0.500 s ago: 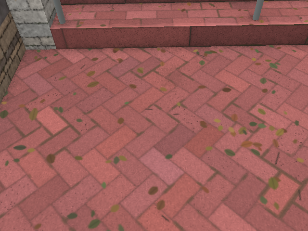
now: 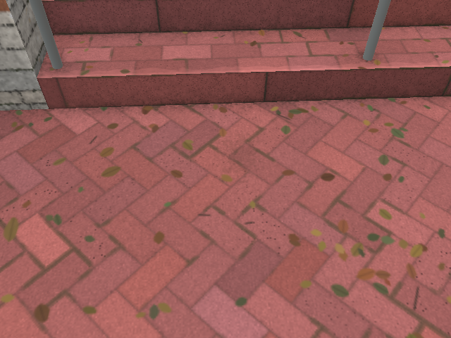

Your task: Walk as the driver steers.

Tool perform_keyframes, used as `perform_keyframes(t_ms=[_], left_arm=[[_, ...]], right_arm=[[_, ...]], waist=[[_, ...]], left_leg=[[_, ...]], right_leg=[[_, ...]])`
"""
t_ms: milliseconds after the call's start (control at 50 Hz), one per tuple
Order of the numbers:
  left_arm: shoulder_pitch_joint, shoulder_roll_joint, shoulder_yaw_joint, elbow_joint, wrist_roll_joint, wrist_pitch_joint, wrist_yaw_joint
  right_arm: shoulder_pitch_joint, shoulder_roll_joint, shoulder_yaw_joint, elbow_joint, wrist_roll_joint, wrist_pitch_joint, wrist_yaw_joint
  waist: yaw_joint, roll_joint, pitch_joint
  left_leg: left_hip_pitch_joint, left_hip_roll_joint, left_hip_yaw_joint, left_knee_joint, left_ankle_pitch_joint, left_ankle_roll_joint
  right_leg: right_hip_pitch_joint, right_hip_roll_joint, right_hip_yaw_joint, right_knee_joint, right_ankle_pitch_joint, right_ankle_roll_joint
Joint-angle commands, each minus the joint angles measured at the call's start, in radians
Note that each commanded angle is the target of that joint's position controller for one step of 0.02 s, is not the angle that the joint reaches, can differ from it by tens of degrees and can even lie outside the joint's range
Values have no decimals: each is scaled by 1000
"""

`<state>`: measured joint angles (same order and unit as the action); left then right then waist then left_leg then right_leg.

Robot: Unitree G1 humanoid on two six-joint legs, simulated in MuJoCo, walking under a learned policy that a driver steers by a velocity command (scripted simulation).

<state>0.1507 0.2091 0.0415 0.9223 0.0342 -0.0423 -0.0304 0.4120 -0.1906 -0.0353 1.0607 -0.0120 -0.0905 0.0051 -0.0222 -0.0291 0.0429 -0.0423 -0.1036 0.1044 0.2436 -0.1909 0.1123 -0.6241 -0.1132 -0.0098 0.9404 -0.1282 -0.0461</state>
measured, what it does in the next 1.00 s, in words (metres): walks ahead, turning left: right foot, then left foot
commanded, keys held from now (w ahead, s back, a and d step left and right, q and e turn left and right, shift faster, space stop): w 0.20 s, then w+q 0.60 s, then w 0.20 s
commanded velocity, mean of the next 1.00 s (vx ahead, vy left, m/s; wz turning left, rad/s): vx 0.50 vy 0.00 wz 0.30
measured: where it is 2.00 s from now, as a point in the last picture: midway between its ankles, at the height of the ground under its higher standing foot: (171, 186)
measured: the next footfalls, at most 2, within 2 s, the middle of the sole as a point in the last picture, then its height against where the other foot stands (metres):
right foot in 0.26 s outside the picture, level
left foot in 0.78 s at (197, 311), level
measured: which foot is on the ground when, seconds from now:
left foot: down 0.00-0.26, up 0.28-0.76, down 0.78-1.00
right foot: up 0.00-0.24, down 0.26-0.80, up 0.82-1.00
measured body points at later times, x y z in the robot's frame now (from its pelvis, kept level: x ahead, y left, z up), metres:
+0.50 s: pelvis +0.30 -0.05 +0.00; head +0.32 -0.05 +0.45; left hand +0.28 +0.21 -0.14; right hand +0.39 -0.29 -0.15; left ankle +0.32 +0.10 -0.66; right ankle +0.29 -0.11 -0.75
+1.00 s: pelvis +0.56 +0.06 +0.00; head +0.58 +0.07 +0.45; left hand +0.57 +0.33 -0.14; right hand +0.69 -0.18 -0.14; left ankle +0.55 +0.08 -0.75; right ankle +0.63 -0.10 -0.66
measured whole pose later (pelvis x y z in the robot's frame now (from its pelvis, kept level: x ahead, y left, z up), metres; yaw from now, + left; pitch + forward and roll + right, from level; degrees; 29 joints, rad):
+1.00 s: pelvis +0.56 +0.06 +0.00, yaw +22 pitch +0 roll +0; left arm 0.19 0.23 0.05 0.87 0.04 -0.05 -0.02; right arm 0.29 -0.24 -0.07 0.96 0.00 -0.06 0.00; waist 0.00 -0.02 0.06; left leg -0.15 -0.13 0.06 0.34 -0.18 0.15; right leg -0.54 -0.12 0.00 1.11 -0.27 -0.01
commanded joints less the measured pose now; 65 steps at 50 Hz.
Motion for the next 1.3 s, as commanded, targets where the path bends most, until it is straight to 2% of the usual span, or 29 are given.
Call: perform_keyframes(t_ms=[20, 160, 200, 220, 240, 260, 280, 300, 320, 340, 400, 500, 580, 660, 720, 760, 780, 800, 820, 840, 860, 880, 920, 960, 1020, 1100, 1220, 1260, 1300], left_arm=[[-77, 31, 1, -64, -9, -2, -6], [-241, 42, -1, -130, -12, -14, -4], [-173, 58, 9, -118, -11, -23, 4], [-75, 77, 19, -89, -9, -29, 12], [104, 104, 34, -33, -2, -40, 23], [289, 180, 58, 5, 26, -49, 37], [341, 274, 80, 10, 40, -45, 35], [281, 212, 73, 0, 2, -30, 28], [161, 155, 53, -13, -8, -33, 26], [106, 99, 39, -16, -7, -43, 21], [121, 38, 20, 20, -13, -63, 34], [198, 72, 26, 46, -16, -83, 38], [231, 77, 21, 54, -15, -84, 43], [304, 111, 27, 78, -14, -73, 57], [295, 142, 34, 77, -9, -55, 68], [276, 174, 45, 65, -5, -36, 69], [262, 182, 47, 52, -8, -28, 63], [264, 145, 38, 17, -10, -28, 57], [272, 66, 27, -61, -31, -37, 33], [144, 131, 35, -79, -21, -48, 29], [118, 115, 28, -88, -35, -62, 25], [146, 109, 27, -63, -34, -66, 28], [190, 86, 24, -40, 4, -31, 25], [188, 77, 25, -40, 12, -1, 14], [86, 79, 25, -72, 5, 13, 4], [-58, 84, 22, -118, -5, 14, 0], [-200, 71, 3, -166, -15, 2, -2], [-186, 77, 3, -170, -18, -5, -2], [-75, 100, 14, -137, -17, -9, 7]], right_arm=[[27, -102, -10, -38, 4, -18, -1], [133, -119, -8, 6, -13, -10, -21], [104, -136, -11, 6, -16, -8, -28], [99, -144, -13, 8, -17, -5, -28], [77, -147, -12, 3, -10, -2, -26], [60, -118, -1, -30, 3, -5, -20], [197, 6, 22, -47, 51, -1, -11], [125, -131, -15, -32, 24, 5, -19], [27, -128, -21, -67, 18, 3, -17], [-11, -103, -19, -75, 14, 2, -14], [5, -50, -23, -71, -17, 44, 7], [-144, -37, -25, -143, -18, 75, 28], [-306, -29, -12, -207, -14, 68, 43], [-413, -42, -7, -258, -20, 66, 50], [-368, -71, -21, -257, -24, 67, 45], [-215, -106, -42, -217, -26, 64, 37], [-79, -139, -61, -175, -32, 55, 29], [27, -235, -92, -157, -42, 51, 14], [-26, -318, -108, -183, -27, 61, 12], [-19, -285, -100, -179, -10, 73, 4], [-70, -234, -85, -171, -6, 69, -5], [-110, -178, -70, -167, -6, 59, -5], [-157, -128, -49, -165, 3, 34, -9], [-117, -132, -44, -141, 12, 9, -8], [-47, -162, -47, -117, 13, 1, -6], [20, -148, -36, -101, 9, 3, -4], [86, -146, -23, -67, -10, -1, -20], [72, -151, -20, -58, -16, -4, -28], [40, -173, -23, -57, -23, -7, -39]], waist=[[5, 67, 80], [-41, 88, 79], [4, 107, 42], [44, 113, -9], [125, 95, -97], [189, 32, -223], [128, -200, -379], [133, -21, -337], [88, -14, -167], [65, 12, -85], [2, -27, -17], [-6, -33, 31], [21, -34, 67], [51, -33, 76], [13, -66, 28], [-51, -78, -62], [-115, -39, -135], [-150, 74, -229], [-66, 295, -289], [-97, 90, -224], [-62, 58, -117], [-13, -17, -53], [46, 2, -41], [57, 22, -36], [32, 51, 1], [-13, 79, 25], [-52, 95, 60], [-27, 100, 61], [31, 124, 3]], left_leg=[[-90, 256, -158, -160, 239, 92], [162, 310, -139, -59, 523, 83], [188, 318, -117, 50, 780, 66], [177, 312, -120, 170, 897, 54], [103, 281, -100, 361, 860, 37], [-115, 239, -83, 638, 549, 24], [-494, 56, -27, 1031, -273, -22], [-564, 82, -154, 1116, -283, -5], [-588, 132, -164, 1081, -183, -1], [-560, 168, -161, 1027, -119, -1], [-467, 197, -151, 950, -75, -18], [-611, 218, -111, 856, 68, -38], [-591, 198, -47, 585, 204, -42], [-570, 167, 24, 429, 178, -5], [-474, 94, 70, 396, 41, 50], [-310, 26, 80, 362, -57, 98], [-118, 8, 49, 274, -36, 129], [110, 209, -223, 233, -135, 189], [343, 463, -819, 68, -123, 355], [300, 450, -749, 8, -83, 313], [187, 433, -602, 5, 2, 273], [61, 386, -503, -10, 155, 222], [-61, 302, -354, -33, 299, 164], [-80, 268, -295, -52, 398, 151], [-53, 243, -244, -80, 453, 109], [22, 228, -215, -90, 486, 60], [162, 266, -161, -88, 583, 54], [188, 285, -120, -55, 727, 44], [213, 300, -81, 83, 1024, 26]], right_leg=[[-3, 10, -40, -155, 130, 17], [-7, 70, -79, -361, 92, -27], [114, 118, -99, -400, -2, -61], [241, 149, -100, -422, -37, -80], [461, 153, -91, -490, 9, -107], [747, -35, 101, -497, -68, -154], [1049, -364, 595, -571, -103, -301], [944, -324, 642, -648, -190, -279], [779, -282, 458, -686, -174, -233], [650, -238, 340, -730, -80, -195], [486, -153, 119, -774, 77, -115], [496, -127, -50, -805, 216, -98], [510, -96, -157, -805, 298, -80], [650, -140, -207, -769, 426, -75], [744, -158, -253, -611, 798, -65], [746, -163, -263, -350, 911, -66], [653, -149, -275, -123, 774, -45], [426, -106, -274, 193, 348, -14], [-5, 144, -156, 544, -428, 43], [-120, 87, 17, 537, -334, 28], [-128, 38, 18, 470, -231, 18], [-55, 6, 18, 367, -186, 15], [77, -23, 26, 255, -162, 29], [94, -19, 8, 198, -150, 43], [6, -24, -18, 94, -42, 57], [-69, -9, -38, -67, 86, 56], [-59, 52, -87, -295, 128, 5], [16, 87, -100, -354, 77, -37], [158, 154, -118, -366, -12, -83]])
